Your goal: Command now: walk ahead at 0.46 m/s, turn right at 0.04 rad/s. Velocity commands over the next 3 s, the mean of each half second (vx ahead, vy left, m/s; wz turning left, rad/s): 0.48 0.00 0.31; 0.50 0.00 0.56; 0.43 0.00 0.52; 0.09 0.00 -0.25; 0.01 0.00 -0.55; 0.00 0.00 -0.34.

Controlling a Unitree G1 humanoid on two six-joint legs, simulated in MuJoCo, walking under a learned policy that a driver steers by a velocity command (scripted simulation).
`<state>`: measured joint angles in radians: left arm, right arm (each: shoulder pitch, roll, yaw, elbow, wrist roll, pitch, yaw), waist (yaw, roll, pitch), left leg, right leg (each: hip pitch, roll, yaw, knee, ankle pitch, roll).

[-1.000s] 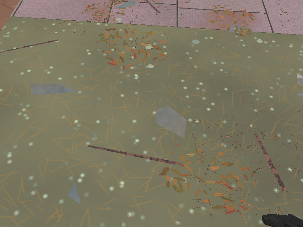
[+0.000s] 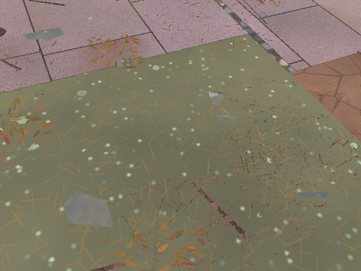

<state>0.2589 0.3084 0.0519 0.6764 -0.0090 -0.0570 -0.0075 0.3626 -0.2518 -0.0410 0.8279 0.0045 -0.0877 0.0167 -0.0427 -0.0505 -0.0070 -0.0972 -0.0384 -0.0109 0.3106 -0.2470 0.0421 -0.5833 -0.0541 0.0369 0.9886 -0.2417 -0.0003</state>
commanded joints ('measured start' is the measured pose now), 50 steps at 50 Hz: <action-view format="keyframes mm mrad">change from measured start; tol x32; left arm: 1 -157 18 -3 -121 7 -29 -6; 14 185 175 63 -52 21 -35 -8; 50 -171 64 15 -30 26 -38 7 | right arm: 1 -23 -171 -36 -55 10 -7 -12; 50 -86 -211 -68 -210 9 25 -24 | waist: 1 -22 141 73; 13 128 -230 -401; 32 109 27 118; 39 -2 363 -325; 50 23 93 6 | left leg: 1 43 217 -182 -167 253 162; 11 3 201 -161 174 586 67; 13 -500 -5 -69 816 -272 -28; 15 -663 74 -128 988 -239 -27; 33 -556 135 30 336 188 13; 37 -53 -29 124 266 95 116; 39 487 355 -766 58 -159 389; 50 -119 156 -253 -91 287 226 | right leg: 1 -148 -23 -20 -171 118 28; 9 134 44 2 -482 223 -5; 13 1051 -375 565 -545 -9 -259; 21 421 -217 102 -851 163 -200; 32 597 -232 -181 -844 292 -150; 36 658 -218 -251 -511 823 -102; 37 553 -177 -279 -281 820 -67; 39 -104 100 -104 377 -354 39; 50 -27 -27 21 -170 172 79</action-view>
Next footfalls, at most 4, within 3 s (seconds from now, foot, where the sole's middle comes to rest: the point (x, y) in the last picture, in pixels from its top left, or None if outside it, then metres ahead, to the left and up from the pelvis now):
0.24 right None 0.31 -0.14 -0.78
0.74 left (123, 268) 0.52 0.18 -0.78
1.24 right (137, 185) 0.87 0.14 -0.78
1.66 left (68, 198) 0.81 0.42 -0.78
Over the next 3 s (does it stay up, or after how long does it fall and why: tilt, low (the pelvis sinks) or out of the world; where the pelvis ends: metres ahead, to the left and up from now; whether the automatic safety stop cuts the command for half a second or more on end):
stays up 0.86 0.25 -0.01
